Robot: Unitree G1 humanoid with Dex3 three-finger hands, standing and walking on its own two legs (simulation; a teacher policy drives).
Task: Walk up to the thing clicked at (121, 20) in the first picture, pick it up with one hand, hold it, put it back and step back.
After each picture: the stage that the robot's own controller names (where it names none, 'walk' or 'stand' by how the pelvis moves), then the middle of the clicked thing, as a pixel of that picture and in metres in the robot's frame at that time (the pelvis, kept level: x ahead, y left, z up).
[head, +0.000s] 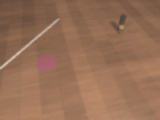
stand; (121, 24) +1.78 -0.54 -0.65
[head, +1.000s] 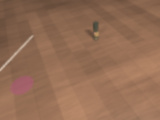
walk; (95, 31) +1.73 -0.05 -0.62
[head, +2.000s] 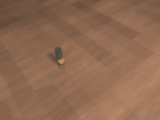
walk; (60, 57) +1.18 +0.30 -0.64
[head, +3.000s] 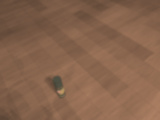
walk; (59, 87) +0.79 +0.26 -0.64
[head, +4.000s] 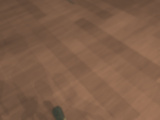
walk; (60, 117) +0.51 +0.24 -0.64
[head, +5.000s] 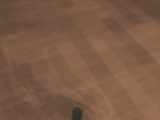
stand; (76, 118) +0.46 +0.01 -0.63
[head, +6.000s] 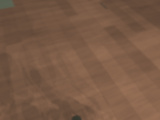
walk; out of the picture +0.45 +0.03 -0.65
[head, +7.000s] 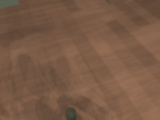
stand; (71, 119) +0.49 +0.11 -0.64
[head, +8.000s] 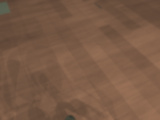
stand; out of the picture +0.46 +0.10 -0.65
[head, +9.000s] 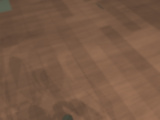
stand; out of the picture +0.47 +0.11 -0.66
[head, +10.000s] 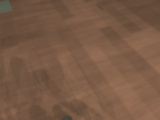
stand; out of the picture +0.46 +0.12 -0.66
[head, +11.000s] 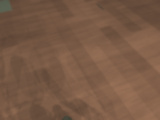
stand; out of the picture +0.46 +0.12 -0.66
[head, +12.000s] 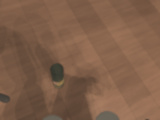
go down; (57, 77) +0.51 +0.10 -0.43
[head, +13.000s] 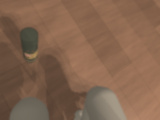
go down; (30, 47) +0.56 +0.13 -0.30
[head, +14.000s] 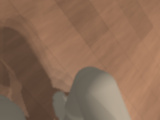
close in; out of the picture +0.55 +0.18 -0.21
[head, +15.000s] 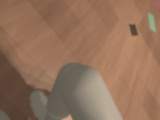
close; out of the picture +0.54 +0.21 -0.20
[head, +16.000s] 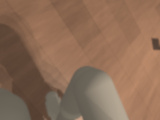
lift; out of the picture +0.49 +0.21 -0.18
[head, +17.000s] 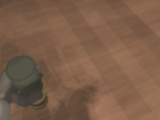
lift; (31, 87) +0.34 +0.16 +0.02
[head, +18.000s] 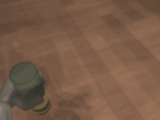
hold; (34, 92) +0.33 +0.17 +0.03
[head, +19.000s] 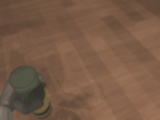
hold; (34, 96) +0.32 +0.17 +0.02
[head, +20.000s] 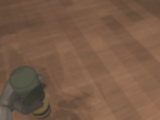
crouch; (34, 96) +0.32 +0.17 +0.02
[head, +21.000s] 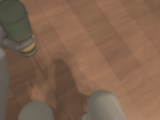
crouch; (21, 34) +0.51 +0.14 -0.05
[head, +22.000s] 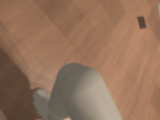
lower; out of the picture +0.53 +0.24 -0.20
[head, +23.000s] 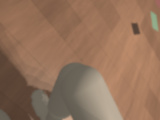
lower; out of the picture +0.52 +0.24 -0.20
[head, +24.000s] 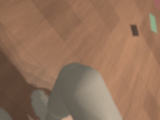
lower; out of the picture +0.52 +0.23 -0.20
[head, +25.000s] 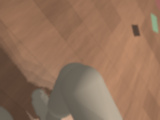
lower; out of the picture +0.52 +0.23 -0.21
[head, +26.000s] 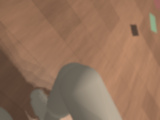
rest; out of the picture +0.52 +0.22 -0.21
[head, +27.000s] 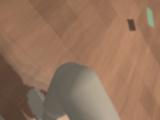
withdraw; out of the picture +0.52 +0.22 -0.21
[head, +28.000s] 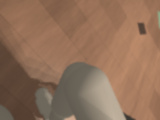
rise; out of the picture +0.52 +0.22 -0.20
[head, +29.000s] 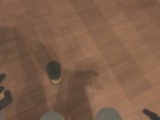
stand; (55, 75) +0.51 +0.12 -0.43
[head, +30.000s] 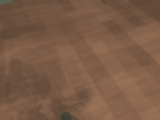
stand; out of the picture +0.45 +0.10 -0.60
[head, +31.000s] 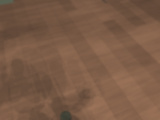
stand; out of the picture +0.46 +0.11 -0.60
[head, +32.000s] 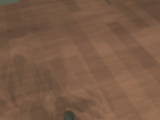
stand; out of the picture +0.46 +0.10 -0.62
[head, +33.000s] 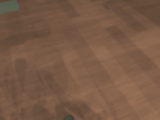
stand; out of the picture +0.47 +0.11 -0.66
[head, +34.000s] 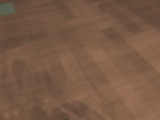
stand; out of the picture +0.45 +0.13 -0.66
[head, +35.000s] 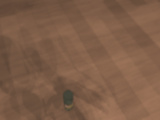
walk; (68, 101) +0.51 +0.07 -0.63
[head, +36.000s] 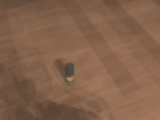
walk; (69, 74) +0.77 +0.05 -0.64
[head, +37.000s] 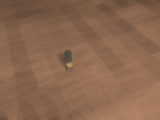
stand; (68, 61) +1.11 +0.17 -0.63
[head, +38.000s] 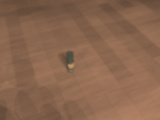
stand; (70, 62) +1.07 +0.11 -0.65
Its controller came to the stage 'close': yes
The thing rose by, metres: 0.67
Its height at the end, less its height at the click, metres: +0.00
